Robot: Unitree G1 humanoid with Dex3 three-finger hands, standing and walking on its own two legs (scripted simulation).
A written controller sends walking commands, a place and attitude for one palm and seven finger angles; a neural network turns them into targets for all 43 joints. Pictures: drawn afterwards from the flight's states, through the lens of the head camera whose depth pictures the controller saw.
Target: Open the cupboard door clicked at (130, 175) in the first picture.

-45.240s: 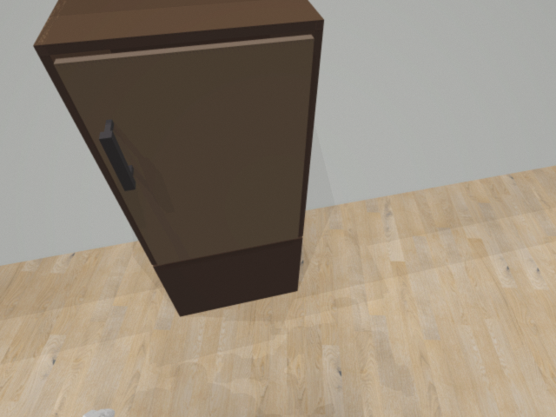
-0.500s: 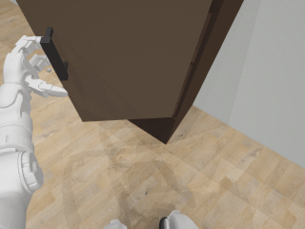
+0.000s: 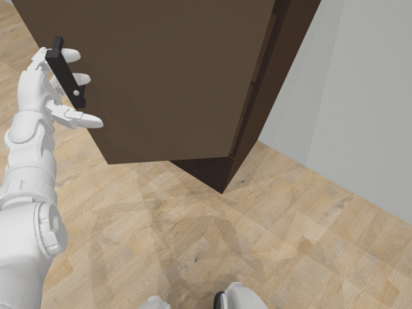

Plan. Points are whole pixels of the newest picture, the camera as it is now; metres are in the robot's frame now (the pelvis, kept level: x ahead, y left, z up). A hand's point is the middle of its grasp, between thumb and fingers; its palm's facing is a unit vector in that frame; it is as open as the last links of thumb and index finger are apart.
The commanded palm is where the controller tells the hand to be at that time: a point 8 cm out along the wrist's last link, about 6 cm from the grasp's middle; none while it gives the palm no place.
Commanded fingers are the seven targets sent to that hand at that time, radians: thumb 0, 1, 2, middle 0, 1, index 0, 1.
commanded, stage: slide the fingers in behind the handle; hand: left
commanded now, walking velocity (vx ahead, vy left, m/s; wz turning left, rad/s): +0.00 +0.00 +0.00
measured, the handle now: (69, 74) +0.55 +0.23 +0.10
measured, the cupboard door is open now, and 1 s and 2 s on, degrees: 39 39 68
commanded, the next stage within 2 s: close the thumb around the handle in 0.30 s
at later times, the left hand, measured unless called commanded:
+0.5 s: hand (75, 89) +0.51 +0.21 +0.10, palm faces +0.02 -1.00 +0.00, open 13.6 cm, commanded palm +0.48 +0.25 +0.10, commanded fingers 0.00 -0.16 0.44 -0.32 -1.24 -0.32 -1.24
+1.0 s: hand (81, 91) +0.50 +0.20 +0.10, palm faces +0.04 -1.00 -0.01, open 6.0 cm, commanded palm +0.47 +0.25 +0.10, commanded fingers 0.00 0.90 0.90 -0.40 -1.35 -0.40 -1.35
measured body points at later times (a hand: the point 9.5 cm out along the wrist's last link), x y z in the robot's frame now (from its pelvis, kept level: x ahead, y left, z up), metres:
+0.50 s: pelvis +0.00 +0.00 +0.00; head +0.12 +0.02 +0.43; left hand +0.50 +0.27 +0.10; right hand +0.00 -0.27 -0.11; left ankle -0.02 +0.10 -0.70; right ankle +0.02 -0.12 -0.70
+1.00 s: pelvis +0.01 +0.00 +0.00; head +0.12 +0.01 +0.44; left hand +0.50 +0.26 +0.10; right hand +0.02 -0.26 -0.12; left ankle -0.02 +0.10 -0.70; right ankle +0.02 -0.12 -0.70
